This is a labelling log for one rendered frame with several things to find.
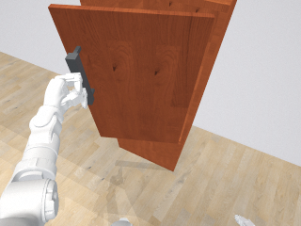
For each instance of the left robot upper arm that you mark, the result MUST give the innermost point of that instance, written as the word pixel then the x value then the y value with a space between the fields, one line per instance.
pixel 29 203

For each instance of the handle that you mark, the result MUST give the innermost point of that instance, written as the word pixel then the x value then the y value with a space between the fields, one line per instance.
pixel 75 65

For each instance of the left robot shin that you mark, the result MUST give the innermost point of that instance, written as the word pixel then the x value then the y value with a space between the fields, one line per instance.
pixel 124 219

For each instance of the robot right hand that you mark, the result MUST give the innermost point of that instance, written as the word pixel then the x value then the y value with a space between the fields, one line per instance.
pixel 243 221

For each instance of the left robot forearm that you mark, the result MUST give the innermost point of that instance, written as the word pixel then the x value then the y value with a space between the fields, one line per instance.
pixel 41 151

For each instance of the robot left hand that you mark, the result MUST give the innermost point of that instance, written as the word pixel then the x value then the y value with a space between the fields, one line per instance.
pixel 58 95

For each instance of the cupboard door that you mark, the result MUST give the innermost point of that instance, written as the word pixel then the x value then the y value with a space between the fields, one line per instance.
pixel 142 63

